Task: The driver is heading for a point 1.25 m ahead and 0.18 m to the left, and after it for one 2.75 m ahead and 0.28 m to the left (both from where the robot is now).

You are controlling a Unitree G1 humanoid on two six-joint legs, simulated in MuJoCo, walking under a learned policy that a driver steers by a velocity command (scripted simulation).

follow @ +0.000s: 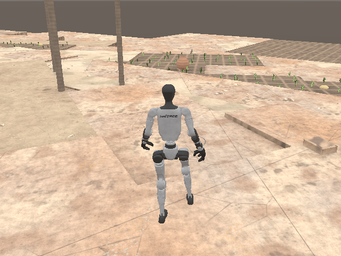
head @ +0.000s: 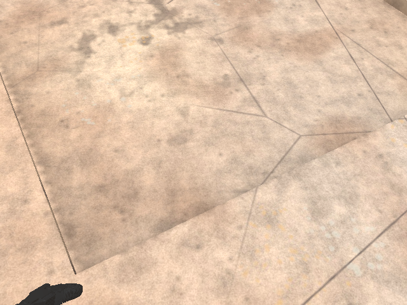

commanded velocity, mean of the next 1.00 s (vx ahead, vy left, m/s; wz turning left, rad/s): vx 0.50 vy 0.00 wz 0.43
